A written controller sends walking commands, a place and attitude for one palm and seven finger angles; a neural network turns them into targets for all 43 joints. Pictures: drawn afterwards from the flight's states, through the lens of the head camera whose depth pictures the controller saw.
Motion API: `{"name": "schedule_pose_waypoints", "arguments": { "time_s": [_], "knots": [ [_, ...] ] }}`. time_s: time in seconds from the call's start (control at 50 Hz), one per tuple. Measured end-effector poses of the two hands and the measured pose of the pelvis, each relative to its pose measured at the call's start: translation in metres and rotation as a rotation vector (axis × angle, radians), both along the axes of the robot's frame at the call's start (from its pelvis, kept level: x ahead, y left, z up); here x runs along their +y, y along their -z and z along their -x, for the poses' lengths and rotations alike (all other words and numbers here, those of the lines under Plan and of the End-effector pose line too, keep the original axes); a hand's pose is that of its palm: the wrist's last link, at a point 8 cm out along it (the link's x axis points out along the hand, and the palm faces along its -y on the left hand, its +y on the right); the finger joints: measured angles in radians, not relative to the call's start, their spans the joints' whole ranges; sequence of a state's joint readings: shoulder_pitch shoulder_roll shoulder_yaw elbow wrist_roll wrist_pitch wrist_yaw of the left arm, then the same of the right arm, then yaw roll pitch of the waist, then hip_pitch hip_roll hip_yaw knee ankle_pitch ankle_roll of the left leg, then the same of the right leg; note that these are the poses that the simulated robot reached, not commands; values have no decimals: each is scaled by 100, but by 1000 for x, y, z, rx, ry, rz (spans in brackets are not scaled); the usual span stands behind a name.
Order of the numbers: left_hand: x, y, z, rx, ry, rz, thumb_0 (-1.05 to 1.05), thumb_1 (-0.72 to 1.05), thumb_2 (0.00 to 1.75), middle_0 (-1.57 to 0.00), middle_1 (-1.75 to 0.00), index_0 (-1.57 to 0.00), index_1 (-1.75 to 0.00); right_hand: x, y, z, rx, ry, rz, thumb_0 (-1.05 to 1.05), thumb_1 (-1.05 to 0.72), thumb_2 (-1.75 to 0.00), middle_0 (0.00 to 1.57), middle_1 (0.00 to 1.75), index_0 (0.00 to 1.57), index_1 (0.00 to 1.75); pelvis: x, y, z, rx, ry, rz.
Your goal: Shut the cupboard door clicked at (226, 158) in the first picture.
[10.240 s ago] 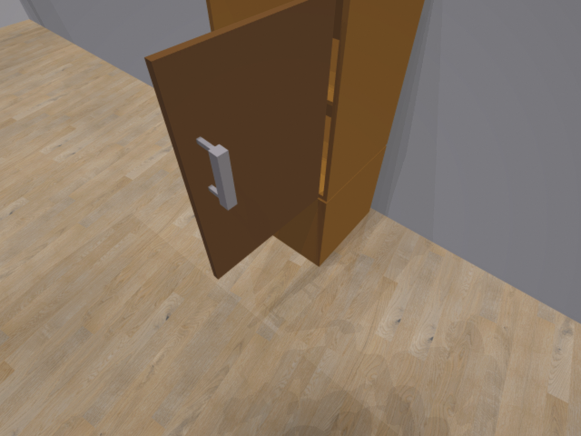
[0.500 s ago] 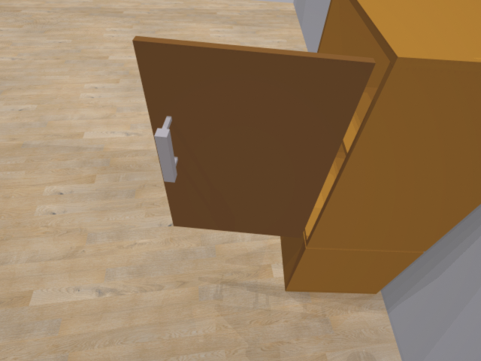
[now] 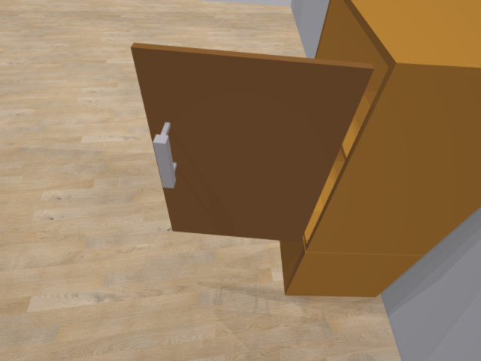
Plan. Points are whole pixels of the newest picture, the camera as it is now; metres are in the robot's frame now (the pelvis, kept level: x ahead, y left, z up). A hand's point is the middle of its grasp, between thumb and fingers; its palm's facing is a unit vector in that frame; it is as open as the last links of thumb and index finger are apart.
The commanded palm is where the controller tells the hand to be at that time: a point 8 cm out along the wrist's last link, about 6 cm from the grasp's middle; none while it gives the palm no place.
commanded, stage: look again from close up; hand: left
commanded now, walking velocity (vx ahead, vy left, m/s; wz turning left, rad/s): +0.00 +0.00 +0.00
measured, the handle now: (168, 155) +0.51 +0.19 +0.02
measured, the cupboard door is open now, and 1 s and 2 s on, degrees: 86 86 86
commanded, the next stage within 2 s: shuffle to correct the standing spot in 0.10 s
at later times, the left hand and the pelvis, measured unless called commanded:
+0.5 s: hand out of the picture +0.01 +0.16 -0.18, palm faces +0.01 -0.98 -0.18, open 7.3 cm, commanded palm none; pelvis +0.04 -0.01 +0.00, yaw -1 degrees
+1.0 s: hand out of the picture +0.05 +0.16 -0.18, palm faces +0.00 -0.98 -0.21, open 7.3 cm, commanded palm none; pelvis +0.01 -0.02 +0.00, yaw -1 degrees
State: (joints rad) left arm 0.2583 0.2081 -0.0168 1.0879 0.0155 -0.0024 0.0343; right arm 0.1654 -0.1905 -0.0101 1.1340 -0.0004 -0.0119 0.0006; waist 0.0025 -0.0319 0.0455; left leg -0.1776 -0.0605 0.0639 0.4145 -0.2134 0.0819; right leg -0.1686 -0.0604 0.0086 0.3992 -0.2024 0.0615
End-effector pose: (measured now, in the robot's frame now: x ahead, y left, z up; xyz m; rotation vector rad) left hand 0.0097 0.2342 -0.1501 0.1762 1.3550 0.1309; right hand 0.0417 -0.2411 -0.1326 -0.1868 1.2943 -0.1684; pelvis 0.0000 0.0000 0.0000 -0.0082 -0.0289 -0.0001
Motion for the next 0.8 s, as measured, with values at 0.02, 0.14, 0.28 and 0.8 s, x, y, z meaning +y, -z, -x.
{"name": "schedule_pose_waypoints", "arguments": {
  "time_s": [0.02,0.14,0.28,0.8],
  "knots": [
    [0,0,0,1,0,0,0,91,90,-20,-30,-20,-30,0,0,-1,0,0,-1,1,-91,-90,20,30,20,30,0,0,0,0,1,0],
    [-2,0,1,12,-3,3,0,91,90,-20,-30,-20,-30,1,1,0,11,5,-4,1,-91,-90,20,30,20,30,-1,0,-4,3,2,0],
    [-4,0,0,23,-7,5,0,91,90,-20,-30,-20,-30,2,2,6,38,14,-5,1,-91,-90,20,30,20,30,-1,-1,-8,2,4,-2],
    [-35,3,-31,12,-29,-1,1,92,90,-20,-30,-20,-30,-10,14,-5,67,74,-17,1,-92,-90,20,30,20,30,-22,6,-30,14,19,-6]
  ]
}}
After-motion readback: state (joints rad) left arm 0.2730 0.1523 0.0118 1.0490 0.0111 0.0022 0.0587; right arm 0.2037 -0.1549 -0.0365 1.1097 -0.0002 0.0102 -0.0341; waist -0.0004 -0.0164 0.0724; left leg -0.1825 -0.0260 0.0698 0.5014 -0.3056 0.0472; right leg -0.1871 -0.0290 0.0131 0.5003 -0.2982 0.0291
